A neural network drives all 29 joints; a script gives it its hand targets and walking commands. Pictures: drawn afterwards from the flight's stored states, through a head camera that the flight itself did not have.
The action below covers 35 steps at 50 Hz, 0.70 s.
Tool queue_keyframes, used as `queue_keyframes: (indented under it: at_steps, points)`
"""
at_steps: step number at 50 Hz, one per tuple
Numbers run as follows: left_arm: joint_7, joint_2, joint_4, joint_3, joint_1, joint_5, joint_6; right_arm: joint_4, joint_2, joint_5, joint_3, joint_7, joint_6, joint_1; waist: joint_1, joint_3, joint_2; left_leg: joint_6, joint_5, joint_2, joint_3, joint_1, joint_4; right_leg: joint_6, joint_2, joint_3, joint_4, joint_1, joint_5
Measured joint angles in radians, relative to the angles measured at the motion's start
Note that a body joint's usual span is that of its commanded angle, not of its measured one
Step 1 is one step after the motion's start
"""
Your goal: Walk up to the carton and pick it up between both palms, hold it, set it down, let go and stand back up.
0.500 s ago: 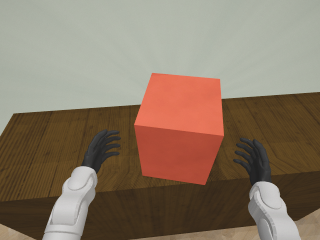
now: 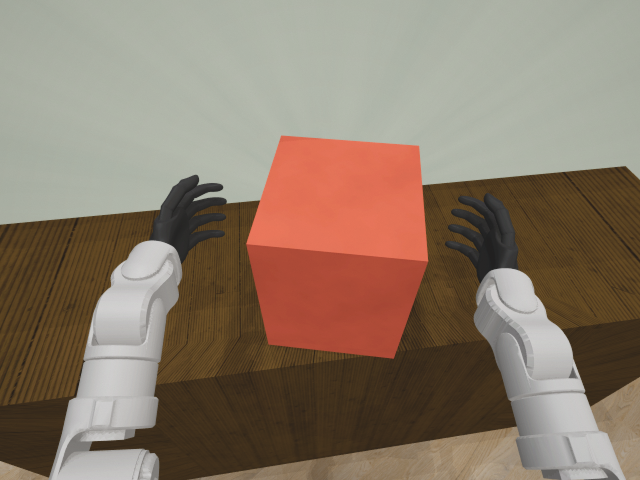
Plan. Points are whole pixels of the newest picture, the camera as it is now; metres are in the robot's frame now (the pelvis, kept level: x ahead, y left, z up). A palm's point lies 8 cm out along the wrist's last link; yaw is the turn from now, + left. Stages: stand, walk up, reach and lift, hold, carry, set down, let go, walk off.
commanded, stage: reach and lift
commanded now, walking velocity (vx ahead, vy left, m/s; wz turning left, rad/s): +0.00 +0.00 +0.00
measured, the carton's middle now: (339, 250) +0.42 -0.02 +0.02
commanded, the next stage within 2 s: none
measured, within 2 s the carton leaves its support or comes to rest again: neither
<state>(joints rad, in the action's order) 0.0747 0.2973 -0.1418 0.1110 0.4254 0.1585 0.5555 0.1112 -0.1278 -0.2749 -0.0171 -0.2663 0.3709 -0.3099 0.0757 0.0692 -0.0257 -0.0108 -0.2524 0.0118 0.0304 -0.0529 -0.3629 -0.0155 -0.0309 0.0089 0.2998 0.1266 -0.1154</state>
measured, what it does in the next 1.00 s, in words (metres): stands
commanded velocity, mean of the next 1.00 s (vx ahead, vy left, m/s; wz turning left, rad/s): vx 0.00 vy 0.00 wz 0.00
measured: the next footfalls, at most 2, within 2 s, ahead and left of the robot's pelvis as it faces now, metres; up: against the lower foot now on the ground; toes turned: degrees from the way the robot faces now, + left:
none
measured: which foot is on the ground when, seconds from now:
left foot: down 0.00-1.00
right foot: down 0.00-1.00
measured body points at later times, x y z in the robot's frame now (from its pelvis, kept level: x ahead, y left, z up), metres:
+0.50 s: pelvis +0.00 +0.00 +0.00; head +0.00 +0.02 +0.45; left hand +0.44 +0.17 +0.18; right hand +0.39 -0.20 +0.16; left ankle -0.03 +0.11 -0.75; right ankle +0.03 -0.11 -0.75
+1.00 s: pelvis +0.00 +0.00 +0.00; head +0.00 +0.01 +0.45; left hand +0.47 +0.15 +0.18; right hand +0.42 -0.19 +0.16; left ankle -0.03 +0.11 -0.75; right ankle +0.03 -0.11 -0.75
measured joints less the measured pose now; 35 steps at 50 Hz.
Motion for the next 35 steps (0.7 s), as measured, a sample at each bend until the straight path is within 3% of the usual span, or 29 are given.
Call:
queue_keyframes:
  at_steps: [14,35]
  points:
    - [-0.029,0.032,-0.189,-0.007,0.221,-0.003,0.025,0.183,-0.027,-0.028,-0.038,0.015,0.031,-0.217,0.028,-0.027,-0.002,-0.005,-0.003,-0.002,-0.003,-0.044,-0.023,0.004,0.003,0.002,-0.001,0.032,0.009]
    - [-0.063,0.059,-0.638,-0.053,0.553,-0.005,-0.096,0.569,-0.033,-0.021,-0.054,0.017,-0.010,-0.552,0.058,-0.084,0.005,0.000,0.008,-0.001,-0.019,-0.101,-0.025,0.001,0.002,0.018,-0.016,0.075,0.023]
